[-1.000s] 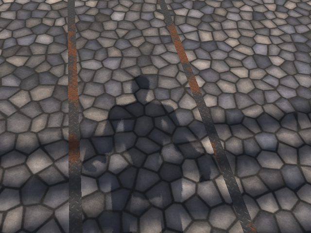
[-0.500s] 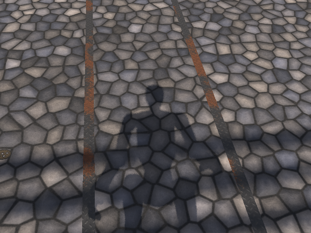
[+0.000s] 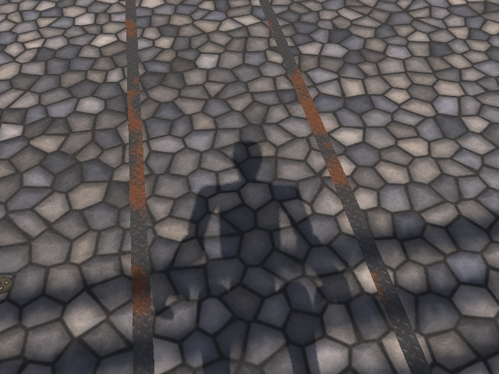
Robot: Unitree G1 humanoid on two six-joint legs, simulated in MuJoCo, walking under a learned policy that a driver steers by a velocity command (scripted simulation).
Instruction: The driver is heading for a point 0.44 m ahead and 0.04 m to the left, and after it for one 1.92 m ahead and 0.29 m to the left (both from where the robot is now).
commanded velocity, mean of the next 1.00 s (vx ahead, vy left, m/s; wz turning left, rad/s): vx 0.20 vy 0.00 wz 0.03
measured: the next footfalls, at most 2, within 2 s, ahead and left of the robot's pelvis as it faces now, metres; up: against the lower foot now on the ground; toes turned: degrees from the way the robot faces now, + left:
right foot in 0.74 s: +0.15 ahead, -0.17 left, +0.00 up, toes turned -3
left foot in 1.22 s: +0.45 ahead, +0.04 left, +0.00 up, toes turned +11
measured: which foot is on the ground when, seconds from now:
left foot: down 0.00-0.74, up 0.76-1.00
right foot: down 0.00-0.44, up 0.46-0.72, down 0.74-1.00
